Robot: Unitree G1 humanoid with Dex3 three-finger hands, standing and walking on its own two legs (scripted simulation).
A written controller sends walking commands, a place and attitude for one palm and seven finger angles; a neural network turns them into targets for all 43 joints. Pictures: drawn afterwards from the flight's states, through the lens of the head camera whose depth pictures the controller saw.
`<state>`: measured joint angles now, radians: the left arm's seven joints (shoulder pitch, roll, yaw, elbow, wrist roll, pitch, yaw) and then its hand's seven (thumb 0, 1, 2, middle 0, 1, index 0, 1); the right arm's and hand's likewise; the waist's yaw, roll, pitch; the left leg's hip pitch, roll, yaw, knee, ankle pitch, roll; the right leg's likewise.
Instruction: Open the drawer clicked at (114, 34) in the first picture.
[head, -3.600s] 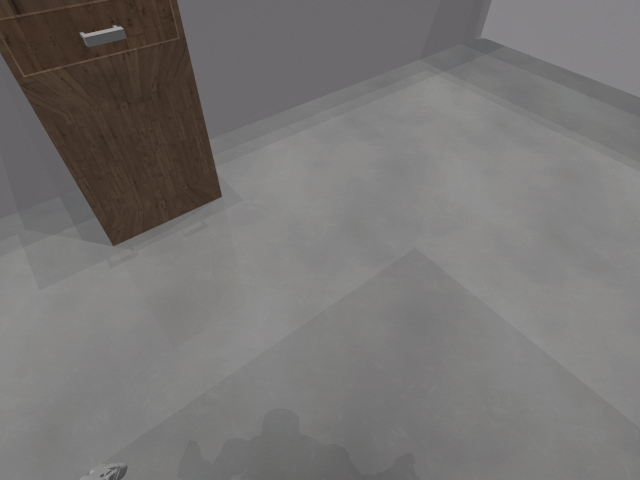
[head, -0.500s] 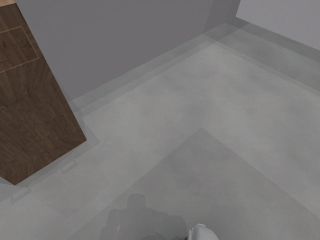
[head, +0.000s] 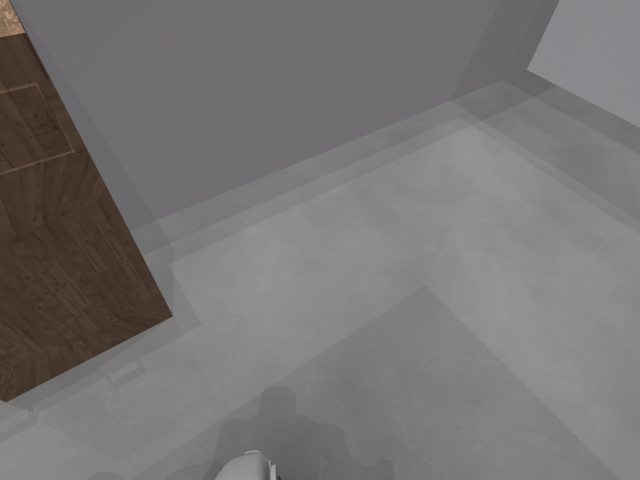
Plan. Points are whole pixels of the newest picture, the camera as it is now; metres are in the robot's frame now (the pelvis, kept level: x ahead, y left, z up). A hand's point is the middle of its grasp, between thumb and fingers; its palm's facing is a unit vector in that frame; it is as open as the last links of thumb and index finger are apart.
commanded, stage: turn to face it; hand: left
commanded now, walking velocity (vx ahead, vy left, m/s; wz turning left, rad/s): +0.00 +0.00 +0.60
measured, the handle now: out of the picture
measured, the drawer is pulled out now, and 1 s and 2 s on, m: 0.00 0.00 0.00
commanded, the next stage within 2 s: take the last steps up to it in 1.02 s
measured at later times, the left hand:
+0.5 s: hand out of the picture +0.14 +0.20 -0.14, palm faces +0.28 -0.91 -0.30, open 7.4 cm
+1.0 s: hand out of the picture -0.06 +0.17 -0.17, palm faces +0.56 -0.78 -0.28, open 7.4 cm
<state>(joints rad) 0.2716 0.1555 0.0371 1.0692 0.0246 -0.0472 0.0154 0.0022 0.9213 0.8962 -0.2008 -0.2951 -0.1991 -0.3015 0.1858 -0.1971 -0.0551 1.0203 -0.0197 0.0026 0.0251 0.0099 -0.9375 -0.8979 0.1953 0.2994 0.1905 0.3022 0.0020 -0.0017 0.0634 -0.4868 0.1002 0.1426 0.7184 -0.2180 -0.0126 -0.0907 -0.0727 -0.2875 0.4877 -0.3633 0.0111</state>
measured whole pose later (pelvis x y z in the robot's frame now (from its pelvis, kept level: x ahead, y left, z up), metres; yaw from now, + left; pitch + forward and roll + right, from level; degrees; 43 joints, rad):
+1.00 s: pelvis +0.05 -0.03 +0.00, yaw +32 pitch +0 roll +1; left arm 0.26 0.27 0.06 0.98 0.01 0.07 0.02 0.01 0.91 0.90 -0.20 -0.29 -0.20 -0.30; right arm 0.10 -0.22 -0.04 0.92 -0.02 0.03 0.01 0.00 -0.91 -0.90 0.20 0.30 0.19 0.30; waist 0.04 -0.05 0.09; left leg -0.23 0.02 0.07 0.57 -0.33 0.01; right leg -0.41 -0.13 -0.10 0.98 -0.52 0.07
